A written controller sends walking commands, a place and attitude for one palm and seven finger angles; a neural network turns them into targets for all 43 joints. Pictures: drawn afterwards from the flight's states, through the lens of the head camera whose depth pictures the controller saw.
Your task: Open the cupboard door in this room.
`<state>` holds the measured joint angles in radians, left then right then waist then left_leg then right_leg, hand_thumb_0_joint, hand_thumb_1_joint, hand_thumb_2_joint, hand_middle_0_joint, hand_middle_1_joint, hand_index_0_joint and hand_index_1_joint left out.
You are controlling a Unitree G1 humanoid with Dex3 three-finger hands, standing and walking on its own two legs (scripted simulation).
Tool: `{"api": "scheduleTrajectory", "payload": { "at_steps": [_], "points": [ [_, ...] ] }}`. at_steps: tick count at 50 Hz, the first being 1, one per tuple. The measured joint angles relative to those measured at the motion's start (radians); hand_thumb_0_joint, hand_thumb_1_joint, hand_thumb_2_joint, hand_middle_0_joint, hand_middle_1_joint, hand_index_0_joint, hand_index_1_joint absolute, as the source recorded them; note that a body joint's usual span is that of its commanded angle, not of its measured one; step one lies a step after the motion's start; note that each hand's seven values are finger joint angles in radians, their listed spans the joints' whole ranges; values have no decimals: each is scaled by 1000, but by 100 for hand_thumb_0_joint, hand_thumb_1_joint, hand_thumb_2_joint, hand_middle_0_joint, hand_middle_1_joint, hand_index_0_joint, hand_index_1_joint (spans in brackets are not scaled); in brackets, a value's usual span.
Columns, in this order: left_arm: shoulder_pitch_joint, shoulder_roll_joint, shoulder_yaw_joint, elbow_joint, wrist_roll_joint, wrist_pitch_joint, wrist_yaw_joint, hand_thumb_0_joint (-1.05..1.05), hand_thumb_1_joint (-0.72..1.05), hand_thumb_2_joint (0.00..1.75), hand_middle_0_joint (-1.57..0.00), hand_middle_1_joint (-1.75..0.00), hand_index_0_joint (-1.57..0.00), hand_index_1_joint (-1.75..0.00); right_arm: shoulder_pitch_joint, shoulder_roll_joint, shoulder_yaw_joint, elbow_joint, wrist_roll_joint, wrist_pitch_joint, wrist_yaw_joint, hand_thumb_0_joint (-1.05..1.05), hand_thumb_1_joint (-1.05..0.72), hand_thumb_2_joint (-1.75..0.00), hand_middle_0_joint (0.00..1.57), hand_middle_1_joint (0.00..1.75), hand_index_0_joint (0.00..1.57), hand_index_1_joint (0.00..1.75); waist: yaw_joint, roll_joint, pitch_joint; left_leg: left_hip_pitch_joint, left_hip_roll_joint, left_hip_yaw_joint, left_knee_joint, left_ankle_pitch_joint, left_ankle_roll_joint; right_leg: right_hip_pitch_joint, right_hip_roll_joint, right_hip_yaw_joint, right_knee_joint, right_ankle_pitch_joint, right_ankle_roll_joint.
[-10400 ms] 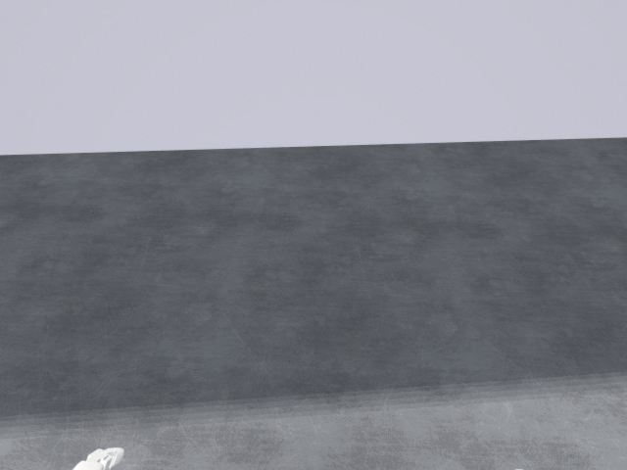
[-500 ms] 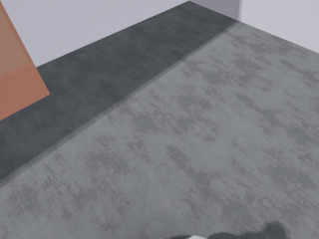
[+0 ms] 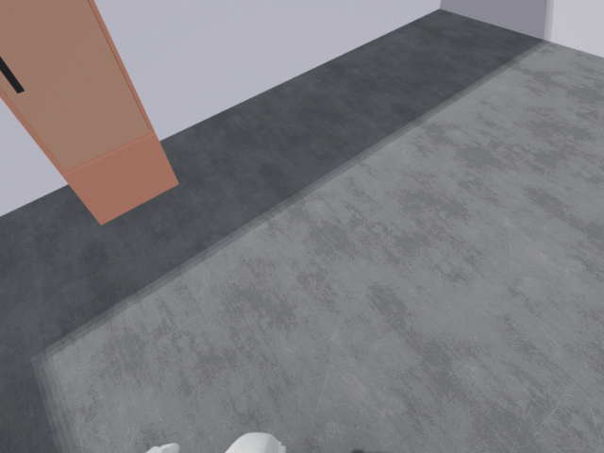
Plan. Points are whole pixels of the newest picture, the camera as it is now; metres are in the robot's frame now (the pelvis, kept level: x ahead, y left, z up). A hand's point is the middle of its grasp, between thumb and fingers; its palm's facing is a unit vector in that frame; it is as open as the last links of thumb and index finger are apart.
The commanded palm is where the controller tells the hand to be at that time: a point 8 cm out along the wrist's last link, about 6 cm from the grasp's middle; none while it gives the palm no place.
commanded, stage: turn or walk to find it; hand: left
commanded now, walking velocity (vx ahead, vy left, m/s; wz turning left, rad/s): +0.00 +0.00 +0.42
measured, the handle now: (2, 65) +1.15 +0.98 +0.00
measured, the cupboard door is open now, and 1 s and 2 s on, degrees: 0 0 0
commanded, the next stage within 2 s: stand and wait in 0.12 s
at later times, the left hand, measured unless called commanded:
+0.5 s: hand out of the picture -0.04 +0.25 -0.18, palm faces +0.23 -0.94 -0.24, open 7.4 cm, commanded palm none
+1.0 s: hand out of the picture -0.06 +0.20 -0.15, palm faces +0.40 -0.88 -0.27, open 7.4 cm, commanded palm none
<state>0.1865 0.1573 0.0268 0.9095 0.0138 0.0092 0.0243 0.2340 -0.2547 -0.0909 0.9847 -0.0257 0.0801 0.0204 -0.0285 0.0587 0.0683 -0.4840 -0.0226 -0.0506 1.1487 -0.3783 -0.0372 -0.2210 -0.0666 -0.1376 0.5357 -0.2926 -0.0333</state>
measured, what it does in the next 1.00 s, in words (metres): steps on the spot, turning left: left foot, then right foot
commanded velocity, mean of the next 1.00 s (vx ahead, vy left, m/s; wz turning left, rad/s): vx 0.01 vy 0.00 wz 0.39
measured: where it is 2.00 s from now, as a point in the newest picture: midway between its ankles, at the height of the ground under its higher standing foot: outside the picture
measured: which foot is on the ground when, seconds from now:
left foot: up 0.00-0.28, down 0.30-0.72, up 0.74-1.00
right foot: down 0.00-0.32, up 0.34-0.70, down 0.72-1.00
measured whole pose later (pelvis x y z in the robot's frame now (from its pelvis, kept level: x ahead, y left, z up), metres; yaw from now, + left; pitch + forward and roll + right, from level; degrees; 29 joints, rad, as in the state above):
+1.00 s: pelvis -0.06 -0.01 +0.00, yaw +24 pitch -2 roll +2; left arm 0.20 0.17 0.03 0.93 0.02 0.01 0.03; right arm 0.25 -0.25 -0.09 1.01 -0.02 0.09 0.03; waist -0.02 0.03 0.08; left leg -0.45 0.04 0.00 1.10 -0.40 -0.06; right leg -0.21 -0.12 -0.22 0.53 -0.28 -0.02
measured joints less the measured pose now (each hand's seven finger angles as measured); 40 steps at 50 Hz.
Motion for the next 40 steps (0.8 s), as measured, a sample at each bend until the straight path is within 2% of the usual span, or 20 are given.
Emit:
{"api": "scheduleTrajectory", "payload": {
  "at_steps": [3, 7, 12, 14, 15, 17, 19, 22, 26, 31, 33, 35, 36, 37, 39, 40],
  "points": [
    [16, -4, 0, 14, 2, -2, 2, 0, 90, 89, -20, -30, -21, -30, 13, -3, 0, 12, 0, 3, 1, 0, -91, -90, 20, 30, 20, 30, -1, -11, 2, 6, 31, 10, 17, 20, -18, 13, -13, -30, -21, 8, -2],
    [35, 1, 2, 30, 7, -5, 1, 0, 90, 89, -20, -30, -21, -30, 9, 0, 7, 28, 3, 9, -1, 0, -91, -90, 20, 30, 20, 30, 13, -32, 9, 61, 57, 32, -98, -28, -30, 13, -35, -64, -21, 7, 2],
    [57, 28, 11, 61, 13, -6, -1, 0, 90, 89, -20, -30, -21, -30, -34, 15, 26, 33, 13, -6, -9, 0, -91, -90, 20, 30, 20, 30, 48, -61, 21, 163, 59, 76, -341, -70, -17, -11, -61, -92, 13, -3, 20],
    [71, 42, 15, 81, 10, -3, 0, 0, 90, 89, -20, -30, -21, -30, -55, 23, 35, 27, 15, -22, -13, 0, -91, -90, 20, 30, 20, 30, 56, -69, 19, 226, 54, 97, -489, 2, -8, -25, -67, -99, 41, -14, 33],
    [81, 48, 16, 91, 6, 1, 1, 0, 90, 89, -20, -30, -21, -30, -61, 24, 40, 21, 15, -33, -13, 0, -91, -90, 20, 30, 20, 30, 58, -65, 13, 263, 58, 104, -575, 63, 7, -35, -65, -104, 65, -24, 42],
    [89, 71, 22, 116, -1, 18, 5, 0, 90, 89, -20, -30, -20, -30, -86, 49, 47, 22, 11, -51, -16, 0, -91, -90, 20, 30, 20, 30, 72, -102, 18, 276, 41, 125, -581, 49, 44, -63, -78, -61, 138, -93, 58],
    [91, 83, 22, 143, -3, 42, 10, 0, 90, 89, -20, -30, -20, -30, -96, 72, 59, 18, 7, -62, -23, 0, -91, -90, 20, 30, 20, 30, 73, -112, 12, 287, 38, 128, -586, 39, 54, -96, -55, 7, 254, -192, 74],
    [75, 85, 24, 162, -6, 53, 3, 0, 91, 89, -20, -30, -20, -30, -100, 90, 70, 18, 7, -68, -32, 0, -91, -90, 20, 30, 20, 30, 68, -99, 2, 305, 34, 108, -635, 70, 60, -135, -31, 58, 396, -192, 88],
    [49, 76, 24, 143, -8, 44, -3, 0, 91, 89, -20, -30, -20, -30, -100, 94, 64, 17, 9, -68, -33, 0, -92, -90, 21, 30, 21, 30, 63, -82, -3, 311, 22, 84, -686, 113, 64, -151, -24, 83, 434, -172, 107],
    [-3, 60, 25, 97, -10, 39, -2, 0, 91, 89, -20, -30, -20, -30, -84, 76, 50, 6, 2, -56, -24, 0, -91, -90, 21, 30, 21, 30, 38, -60, 1, 280, 8, 46, -686, 139, 56, -131, -9, 92, 337, -177, 111],
    [-23, 53, 23, 76, -11, 32, -2, 0, 91, 89, -20, -30, -20, -30, -72, 66, 43, 5, 0, -49, -22, 0, -91, -90, 21, 30, 21, 30, 26, -49, 2, 258, 2, 27, -671, 143, 47, -104, 3, 91, 251, -161, 107],
    [-34, 47, 20, 55, -12, 18, -3, 0, 91, 89, -20, -30, -20, -30, -56, 53, 35, 3, 1, -41, -20, 0, -91, -90, 21, 30, 21, 30, 19, -37, -1, 229, -4, 8, -639, 138, 35, -57, 14, 81, 116, -77, 103],
    [-34, 46, 18, 43, -10, 9, -3, 0, 91, 89, -20, -30, -20, -30, -46, 47, 30, 2, 5, -37, -18, 0, -91, -90, 21, 30, 21, 30, 18, -34, -4, 209, -10, 0, -609, 128, 27, -32, 14, 74, 43, -11, 86],
    [-38, 37, 17, 38, -4, 0, -1, 0, 91, 89, -20, -30, -20, -30, -41, 37, 23, 3, 8, -32, -17, 0, -91, -90, 21, 30, 21, 30, 14, -18, 1, 185, -8, -10, -555, 86, 24, -31, 18, 59, 44, 10, 56],
    [-34, 24, 12, 24, 0, -7, -1, 0, 90, 89, -20, -30, -20, -30, -26, 21, 11, 7, 6, -14, -14, 0, -91, -90, 21, 30, 21, 30, 8, -4, 1, 112, -19, -15, -359, -43, 23, -32, 10, 30, 64, -15, 18],
    [-28, 18, 10, 18, 0, -6, 0, 0, 90, 89, -20, -30, -20, -30, -20, 14, 6, 10, 4, -6, -12, 0, -91, -90, 21, 30, 20, 30, 9, -1, -1, 75, -23, -11, -249, -63, 22, -26, 4, 19, 58, -22, 10]
  ]
}}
